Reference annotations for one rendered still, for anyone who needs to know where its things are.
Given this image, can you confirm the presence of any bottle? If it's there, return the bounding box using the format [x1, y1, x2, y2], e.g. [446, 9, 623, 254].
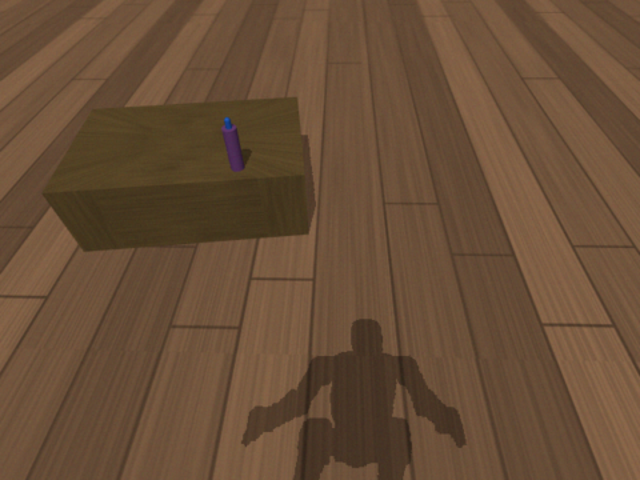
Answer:
[222, 117, 245, 172]

